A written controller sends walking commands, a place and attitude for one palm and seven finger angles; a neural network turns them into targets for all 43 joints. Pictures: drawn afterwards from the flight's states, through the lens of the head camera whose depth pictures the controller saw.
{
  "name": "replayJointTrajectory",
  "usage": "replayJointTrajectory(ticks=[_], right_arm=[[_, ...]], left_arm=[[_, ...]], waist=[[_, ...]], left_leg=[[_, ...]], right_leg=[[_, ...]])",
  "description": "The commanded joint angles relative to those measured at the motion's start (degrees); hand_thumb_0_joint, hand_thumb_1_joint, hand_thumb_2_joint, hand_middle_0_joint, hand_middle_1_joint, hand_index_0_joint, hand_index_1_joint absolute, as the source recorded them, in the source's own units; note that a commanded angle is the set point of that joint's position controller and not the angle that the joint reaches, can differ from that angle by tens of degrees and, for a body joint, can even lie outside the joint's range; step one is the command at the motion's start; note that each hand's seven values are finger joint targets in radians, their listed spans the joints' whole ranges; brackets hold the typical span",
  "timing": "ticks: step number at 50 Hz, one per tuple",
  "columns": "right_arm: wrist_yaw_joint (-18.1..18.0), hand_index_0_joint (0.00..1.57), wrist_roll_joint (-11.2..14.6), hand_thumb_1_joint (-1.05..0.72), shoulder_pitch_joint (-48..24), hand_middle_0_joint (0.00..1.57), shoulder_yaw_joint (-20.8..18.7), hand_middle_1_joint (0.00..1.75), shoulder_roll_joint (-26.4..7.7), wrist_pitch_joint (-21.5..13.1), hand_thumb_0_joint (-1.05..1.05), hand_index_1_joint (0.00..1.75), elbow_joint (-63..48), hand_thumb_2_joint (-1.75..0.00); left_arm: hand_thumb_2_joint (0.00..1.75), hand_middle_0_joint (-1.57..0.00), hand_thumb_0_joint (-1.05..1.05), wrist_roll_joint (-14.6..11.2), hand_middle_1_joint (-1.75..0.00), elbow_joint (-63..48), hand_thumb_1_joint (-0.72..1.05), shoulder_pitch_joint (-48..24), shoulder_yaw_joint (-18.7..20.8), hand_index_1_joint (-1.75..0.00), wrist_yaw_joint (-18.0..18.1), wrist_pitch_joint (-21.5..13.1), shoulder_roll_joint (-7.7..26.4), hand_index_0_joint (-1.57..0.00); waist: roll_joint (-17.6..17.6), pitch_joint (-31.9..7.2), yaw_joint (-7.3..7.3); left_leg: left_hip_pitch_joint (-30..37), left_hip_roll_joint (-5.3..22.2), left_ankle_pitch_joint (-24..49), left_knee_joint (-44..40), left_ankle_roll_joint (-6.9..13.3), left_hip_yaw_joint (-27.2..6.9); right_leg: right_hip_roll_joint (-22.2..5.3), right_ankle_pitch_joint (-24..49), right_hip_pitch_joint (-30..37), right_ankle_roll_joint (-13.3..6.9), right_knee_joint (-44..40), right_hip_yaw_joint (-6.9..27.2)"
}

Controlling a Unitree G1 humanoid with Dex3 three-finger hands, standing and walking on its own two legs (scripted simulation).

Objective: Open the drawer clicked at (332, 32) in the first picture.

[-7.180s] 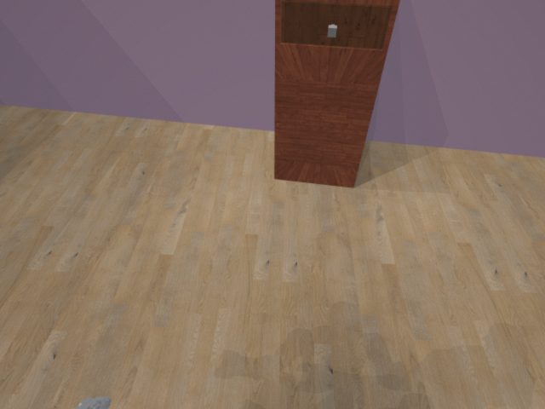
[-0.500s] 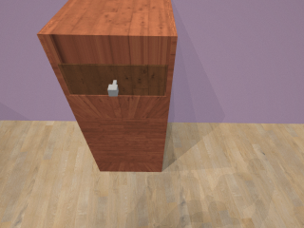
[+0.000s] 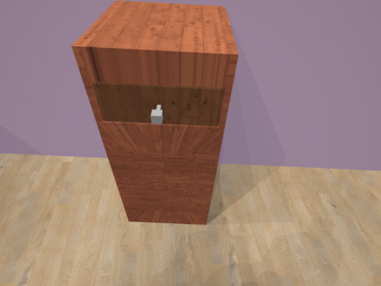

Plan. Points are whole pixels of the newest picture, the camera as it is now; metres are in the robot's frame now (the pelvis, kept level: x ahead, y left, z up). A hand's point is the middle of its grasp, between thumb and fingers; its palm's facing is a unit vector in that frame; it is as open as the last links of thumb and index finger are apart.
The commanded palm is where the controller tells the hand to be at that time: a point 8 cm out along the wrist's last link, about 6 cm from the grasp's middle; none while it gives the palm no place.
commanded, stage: look again from close up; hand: left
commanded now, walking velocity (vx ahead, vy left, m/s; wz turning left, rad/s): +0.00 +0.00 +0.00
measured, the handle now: (157, 113) +0.59 +0.14 +0.04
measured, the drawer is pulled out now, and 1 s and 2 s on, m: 0.00 0.00 0.00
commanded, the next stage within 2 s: shuffle to correct the standing spot in 0.06 s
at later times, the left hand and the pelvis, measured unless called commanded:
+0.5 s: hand out of the picture -0.04 +0.14 -0.18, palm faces +0.04 -0.99 -0.15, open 7.4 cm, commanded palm none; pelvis +0.00 -0.02 +0.00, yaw -1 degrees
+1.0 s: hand out of the picture +0.09 +0.12 -0.17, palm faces -0.01 -0.99 -0.16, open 7.3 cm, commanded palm none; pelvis +0.07 -0.06 +0.01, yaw -1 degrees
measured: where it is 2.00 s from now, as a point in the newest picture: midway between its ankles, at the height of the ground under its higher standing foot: outside the picture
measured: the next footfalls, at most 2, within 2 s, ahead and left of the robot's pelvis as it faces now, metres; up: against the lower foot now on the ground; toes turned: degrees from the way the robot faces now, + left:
right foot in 1.08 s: +0.17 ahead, -0.23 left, +0.00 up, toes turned -7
left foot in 1.36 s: +0.12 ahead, +0.02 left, +0.00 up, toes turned -3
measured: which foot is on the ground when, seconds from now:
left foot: down 0.00-1.00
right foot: down 0.00-0.74, up 0.76-1.00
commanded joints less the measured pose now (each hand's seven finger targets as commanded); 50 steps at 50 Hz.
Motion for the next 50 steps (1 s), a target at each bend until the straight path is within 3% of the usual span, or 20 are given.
replayJointTrajectory(ticks=[1, 8, 14, 17, 20, 23, 25, 27, 29, 30, 34, 35, 36, 37, 38, 39, 41, 44, 48, 50], right_arm=[[-0.1, 0.20, 0.2, -0.90, 2.8, 0.20, -0.8, 0.30, -6.1, -1.2, 0.00, 0.30, -2.4, -0.90], [0.0, 0.20, 0.3, -0.90, 2.8, 0.20, -0.9, 0.30, -6.1, -1.2, 0.00, 0.30, -1.5, -0.90], [-0.5, 0.20, -0.2, -0.90, 3.4, 0.20, -2.7, 0.30, -9.0, 0.0, 0.00, 0.30, -1.3, -0.90], [-0.8, 0.20, -0.4, -0.90, 3.3, 0.20, -3.5, 0.30, -9.3, 0.0, 0.00, 0.30, -1.8, -0.90], [-0.8, 0.20, -0.4, -0.90, 3.0, 0.20, -3.6, 0.30, -8.3, -0.2, 0.00, 0.30, -2.0, -0.90], [-0.7, 0.20, -0.3, -0.90, 3.0, 0.20, -3.2, 0.30, -5.8, -0.5, 0.00, 0.30, -2.4, -0.90], [-0.3, 0.20, -0.2, -0.90, 2.6, 0.20, -2.3, 0.30, -2.4, -0.7, 0.00, 0.30, -3.0, -0.90], [0.0, 0.20, -0.2, -0.90, -0.1, 0.20, -2.2, 0.30, -1.5, -0.7, 0.00, 0.30, -3.8, -0.90], [0.5, 0.20, 0.0, -0.90, -0.1, 0.20, -2.3, 0.30, -0.9, -1.2, 0.00, 0.30, -3.8, -0.90], [0.6, 0.20, 0.0, -0.90, -0.1, 0.20, -2.2, 0.30, -0.3, -1.3, 0.00, 0.30, -3.7, -0.90], [-0.2, 0.20, 0.0, -0.90, 6.9, 0.20, -1.6, 0.30, 0.5, -2.0, 0.00, 0.30, -0.6, -0.90], [-0.6, 0.20, -0.1, -0.90, 10.0, 0.20, -2.1, 0.30, -2.3, -2.3, 0.00, 0.30, 0.5, -0.90], [-1.1, 0.20, -0.5, -0.90, 14.5, 0.20, -3.5, 0.30, -7.1, -2.5, 0.00, 0.30, 1.4, -0.90], [-1.5, 0.20, -0.7, -0.90, 16.1, 0.20, -4.5, 0.30, -11.2, -2.0, 0.00, 0.30, 0.9, -0.90], [-1.6, 0.20, -0.7, -0.90, 14.9, 0.20, -4.4, 0.30, -10.1, -2.0, 0.00, 0.30, 1.1, -0.90], [-1.6, 0.20, -0.6, -0.90, 12.1, 0.20, -3.8, 0.30, -8.0, -2.1, 0.00, 0.30, 0.7, -0.90], [-1.5, 0.20, -0.5, -0.90, 7.7, 0.20, -3.0, 0.30, -5.1, -3.2, 0.00, 0.30, -0.6, -0.90], [-1.3, 0.20, -0.5, -0.90, 8.2, 0.20, -3.0, 0.30, -5.5, -3.9, 0.00, 0.30, -0.3, -0.90], [-0.9, 0.20, -0.7, -0.90, 7.7, 0.20, -3.0, 0.30, -5.1, -2.7, 0.00, 0.30, -0.2, -0.90], [-0.7, 0.20, -0.6, -0.90, 6.2, 0.20, -3.1, 0.30, -5.5, -1.8, 0.00, 0.30, -0.2, -0.90]], left_arm=[[0.90, -0.20, 0.00, 0.3, -0.30, -2.2, 0.90, 4.0, 0.6, -0.30, 0.3, -0.3, 4.4, -0.20], [0.90, -0.20, 0.00, 0.3, -0.30, -1.7, 0.90, 4.8, 0.5, -0.30, 0.2, -0.5, 4.1, -0.20], [0.90, -0.20, 0.00, 1.4, -0.30, -1.8, 0.90, 6.8, 1.1, -0.30, -0.9, 0.9, 2.6, -0.20], [0.90, -0.20, 0.00, 1.5, -0.30, -2.0, 0.90, 8.3, 1.5, -0.30, -1.5, 1.1, 1.5, -0.20], [0.90, -0.20, 0.00, 1.4, -0.30, -1.9, 0.90, 10.0, 2.0, -0.30, -1.8, 0.8, 1.1, -0.20], [0.90, -0.20, 0.00, 1.3, -0.30, -1.9, 0.90, 11.2, 2.5, -0.30, -1.7, 0.3, 2.7, -0.20], [0.90, -0.20, 0.00, 1.0, -0.30, -1.4, 0.90, 12.8, 3.1, -0.30, -1.1, 0.0, 5.1, -0.20], [0.90, -0.20, 0.00, 0.7, -0.30, -0.9, 0.90, 14.1, 3.6, -0.30, -0.4, -0.5, 5.1, -0.20], [0.90, -0.20, 0.00, 1.2, -0.30, -1.1, 0.90, 11.9, 3.6, -0.30, -0.2, -1.0, 4.8, -0.20], [0.90, -0.20, 0.00, 1.3, -0.30, -1.0, 0.90, 11.5, 3.5, -0.30, -0.2, -1.1, 4.8, -0.20], [0.90, -0.20, 0.00, 0.7, -0.30, -0.4, 0.90, 9.8, 3.0, -0.30, -0.8, -0.3, 3.6, -0.20], [0.90, -0.20, 0.00, 0.6, -0.30, -0.7, 0.90, 10.2, 2.5, -0.30, -1.1, -0.1, 1.7, -0.20], [0.90, -0.20, 0.00, 0.8, -0.30, -1.6, 0.90, 11.1, 2.1, -0.30, -1.6, 0.0, -0.8, -0.20], [0.90, -0.20, 0.00, 1.2, -0.30, -3.8, 0.90, 8.6, 2.3, -0.30, -1.9, -0.1, -0.3, -0.20], [0.90, -0.20, 0.00, 2.0, -0.30, -4.4, 0.90, 4.1, 2.9, -0.30, -2.0, 0.4, 1.3, -0.20], [0.90, -0.20, 0.00, 2.0, -0.30, -4.4, 0.90, 2.9, 3.2, -0.30, -2.3, 0.3, 1.2, -0.20], [0.90, -0.20, 0.00, 2.0, -0.30, -3.2, 0.90, 4.4, 3.2, -0.30, -3.0, 0.3, 0.3, -0.20], [0.90, -0.20, 0.00, 1.4, -0.30, -3.1, 0.90, 3.0, 3.0, -0.30, -3.2, 0.7, -1.3, -0.20], [0.90, -0.20, 0.00, 0.7, -0.30, -3.8, 0.90, -0.7, 2.5, -0.30, -2.3, 0.4, -2.2, -0.20], [0.90, -0.20, 0.00, 0.5, -0.30, -3.1, 0.90, 1.5, 2.4, -0.30, -1.8, -0.2, -1.9, -0.20]], waist=[[1.3, 5.1, 0.29], [0.5, 4.2, 0.34], [4.6, 7.4, 0.21], [5.3, 6.3, 0.51], [4.1, 6.2, 1.06], [-1.5, 6.4, 1.41], [-12.0, 7.0, 1.97], [-10.5, 8.1, 2.54], [-4.4, 7.0, 1.25], [-4.2, 6.4, 1.20], [-4.1, 5.4, -1.72], [1.5, 4.8, -2.65], [11.3, 3.4, -3.77], [13.9, 3.3, -4.49], [10.3, 6.8, -4.75], [7.8, 9.2, -3.10], [5.7, 8.0, -0.38], [5.9, 3.9, -0.48], [10.2, 4.0, -1.07], [8.4, 1.8, 0.46]], left_leg=[[-3.5, 6.9, -4.0, -10.9, 0.4, -9.0], [-3.1, 6.7, -4.6, -11.8, 0.3, -8.9], [-6.7, 12.0, -25.6, -18.3, 3.2, -15.2], [-6.3, 13.8, -25.6, -17.9, 4.7, -16.0], [-8.6, 12.3, -23.6, -15.1, 4.1, -13.3], [-11.2, 7.7, -19.7, -7.1, 2.3, -7.6], [-16.1, 1.5, -12.5, 6.8, 0.4, 0.6], [-19.4, 1.8, -12.6, 19.3, 0.6, 0.7], [-19.7, 3.0, -13.1, 21.4, 0.6, 0.6], [-17.5, 3.1, -13.0, 18.8, 0.4, 1.4], [2.8, 2.0, -2.2, -0.9, -0.5, 4.4], [8.6, 6.8, -3.5, -5.2, 0.3, -1.3], [13.8, 19.6, -8.0, -12.2, 5.3, -19.8], [13.4, 28.8, -13.4, -18.9, 11.5, -30.9], [6.8, 27.9, -16.2, -21.0, 11.8, -29.9], [2.1, 26.1, -15.6, -21.5, 11.4, -26.3], [0.2, 21.7, -5.1, -20.6, 9.1, -16.1], [2.2, 18.0, 10.4, -17.4, 7.9, -6.2], [-0.2, 15.7, 19.1, -13.5, 7.2, -2.1], [-1.2, 13.7, 15.3, -8.2, 5.1, -1.2]], right_leg=[[-3.8, 2.6, -2.3, -2.0, -5.4, 4.3], [-4.4, 3.3, -1.5, -1.8, -6.7, 4.4], [-0.4, -6.7, -6.2, -1.7, 0.2, -0.5], [0.1, -5.9, -6.9, -2.1, 2.1, -1.1], [-0.2, -5.1, -3.8, -2.4, -1.4, -0.1], [-3.7, -10.8, -2.9, -4.1, -7.5, 6.7], [-10.0, -18.7, -0.5, -7.7, -15.9, 17.5], [-15.1, -15.4, -0.2, -12.0, -20.1, 23.1], [-14.3, -3.6, 1.4, -13.5, -17.6, 17.5], [-13.3, 1.1, 0.9, -13.3, -16.1, 14.8], [-6.8, -1.2, -9.5, -8.6, -8.9, 6.9], [-4.4, -3.0, -14.3, -6.8, -2.7, 5.3], [-0.1, -8.6, -23.4, -3.7, 8.9, 0.5], [0.9, -16.3, -28.4, -2.5, 20.9, -1.3], [-1.2, -14.0, -28.6, -2.6, 29.7, 2.1], [-3.1, -9.3, -29.0, -2.3, 33.6, 3.6], [-4.7, -2.1, -26.2, -1.2, 33.9, 3.2], [-4.6, 0.3, -21.5, 0.1, 26.7, 0.8], [-2.8, 0.5, -13.0, 1.0, 12.7, -2.7], [-1.5, 4.7, -5.1, 1.4, 3.0, -4.1]])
